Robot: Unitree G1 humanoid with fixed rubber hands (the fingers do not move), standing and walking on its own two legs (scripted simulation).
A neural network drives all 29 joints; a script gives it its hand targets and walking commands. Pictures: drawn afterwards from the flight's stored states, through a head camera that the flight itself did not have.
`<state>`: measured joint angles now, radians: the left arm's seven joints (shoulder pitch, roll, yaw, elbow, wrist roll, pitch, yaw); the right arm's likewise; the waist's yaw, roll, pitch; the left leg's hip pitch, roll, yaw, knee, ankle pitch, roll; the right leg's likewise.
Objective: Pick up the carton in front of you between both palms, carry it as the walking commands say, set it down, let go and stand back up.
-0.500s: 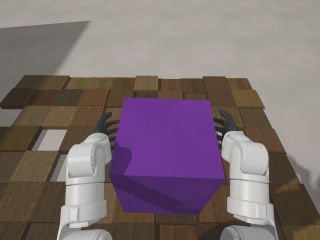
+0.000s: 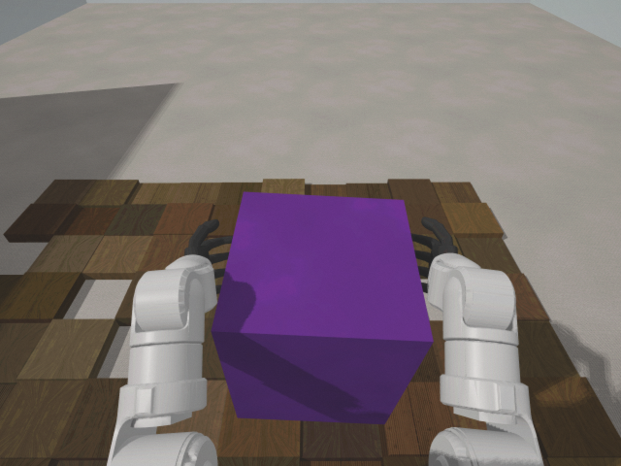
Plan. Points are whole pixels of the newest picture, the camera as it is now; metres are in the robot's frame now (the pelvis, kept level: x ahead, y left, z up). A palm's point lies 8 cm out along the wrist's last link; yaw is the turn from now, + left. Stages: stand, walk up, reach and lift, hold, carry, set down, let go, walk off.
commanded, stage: carry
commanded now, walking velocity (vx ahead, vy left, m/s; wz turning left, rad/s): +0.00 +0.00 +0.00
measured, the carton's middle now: (317, 313) +0.32 +0.00 +0.05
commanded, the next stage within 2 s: none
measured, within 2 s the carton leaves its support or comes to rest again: neither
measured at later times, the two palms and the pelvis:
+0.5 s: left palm (194, 282) +0.31 +0.15 +0.13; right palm (442, 279) +0.31 -0.15 +0.13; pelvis -0.02 +0.00 +0.00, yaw +0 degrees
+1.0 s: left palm (191, 281) +0.31 +0.15 +0.13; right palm (437, 278) +0.31 -0.15 +0.13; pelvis -0.01 +0.01 +0.00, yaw +0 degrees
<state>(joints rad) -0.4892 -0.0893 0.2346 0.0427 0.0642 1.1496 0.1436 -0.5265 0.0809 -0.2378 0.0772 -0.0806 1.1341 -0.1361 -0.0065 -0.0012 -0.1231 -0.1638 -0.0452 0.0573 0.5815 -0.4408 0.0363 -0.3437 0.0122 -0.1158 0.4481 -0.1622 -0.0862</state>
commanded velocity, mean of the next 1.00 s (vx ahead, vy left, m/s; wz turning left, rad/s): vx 0.00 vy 0.00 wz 0.00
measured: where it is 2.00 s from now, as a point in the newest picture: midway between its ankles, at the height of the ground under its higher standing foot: (321, 453)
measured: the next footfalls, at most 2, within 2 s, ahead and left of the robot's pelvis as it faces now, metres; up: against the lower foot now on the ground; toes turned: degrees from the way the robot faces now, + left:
left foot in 1.78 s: +0.46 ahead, +0.08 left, +0.04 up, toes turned +6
